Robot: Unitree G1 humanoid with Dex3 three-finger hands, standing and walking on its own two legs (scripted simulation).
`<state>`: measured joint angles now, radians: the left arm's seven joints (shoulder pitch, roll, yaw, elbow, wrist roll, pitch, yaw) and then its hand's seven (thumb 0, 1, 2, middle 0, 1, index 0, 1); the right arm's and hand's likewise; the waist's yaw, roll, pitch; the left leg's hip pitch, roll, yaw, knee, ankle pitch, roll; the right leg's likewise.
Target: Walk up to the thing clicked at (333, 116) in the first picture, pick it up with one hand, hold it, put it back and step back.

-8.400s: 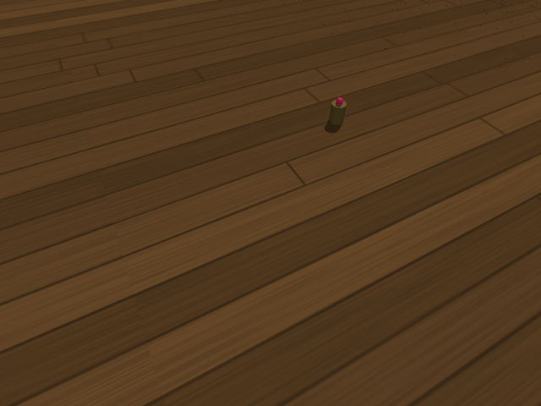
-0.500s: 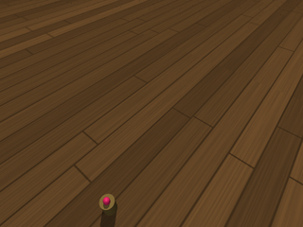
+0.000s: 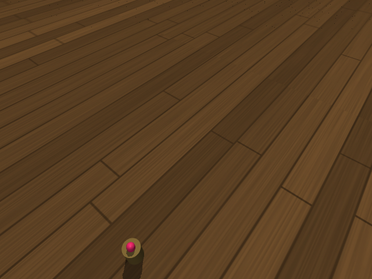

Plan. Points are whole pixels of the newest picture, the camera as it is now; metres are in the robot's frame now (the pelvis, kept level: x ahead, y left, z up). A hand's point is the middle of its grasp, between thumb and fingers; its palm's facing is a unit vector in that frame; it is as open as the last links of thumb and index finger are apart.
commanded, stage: stand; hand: left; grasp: from the side
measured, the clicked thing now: (132, 250) +0.38 +0.25 -0.70
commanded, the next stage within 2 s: go down in 0.04 s
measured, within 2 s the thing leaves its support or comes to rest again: neither
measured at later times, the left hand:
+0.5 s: hand out of the picture +0.16 +0.27 -0.17, palm faces +0.06 -0.93 -0.35, open 13.4 cm
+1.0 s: hand out of the picture +0.14 +0.29 -0.20, palm faces +0.10 -0.93 -0.34, open 17.4 cm
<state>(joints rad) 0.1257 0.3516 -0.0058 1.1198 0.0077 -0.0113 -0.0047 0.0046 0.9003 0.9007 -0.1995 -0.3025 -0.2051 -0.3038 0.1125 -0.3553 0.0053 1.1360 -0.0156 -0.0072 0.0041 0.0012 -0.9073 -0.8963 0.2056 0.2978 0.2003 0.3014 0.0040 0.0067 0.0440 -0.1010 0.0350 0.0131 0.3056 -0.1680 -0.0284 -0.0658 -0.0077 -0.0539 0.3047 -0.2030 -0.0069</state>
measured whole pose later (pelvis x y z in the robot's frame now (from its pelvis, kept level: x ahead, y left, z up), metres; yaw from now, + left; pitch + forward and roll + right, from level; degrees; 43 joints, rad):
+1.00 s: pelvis -0.02 +0.02 -0.08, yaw +0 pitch +15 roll -2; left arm 0.25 0.34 0.25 0.46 0.02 0.22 -0.05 -0.01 -0.56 0.01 -0.10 -0.05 -0.10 -0.05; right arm 0.21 -0.24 -0.01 0.56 0.01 -0.15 -0.07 0.01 -0.89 -0.89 0.21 0.30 0.20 0.30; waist -0.03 0.00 -0.11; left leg -0.84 0.05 -0.01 1.08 -0.50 -0.01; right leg -0.78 -0.02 -0.06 1.03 -0.51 0.01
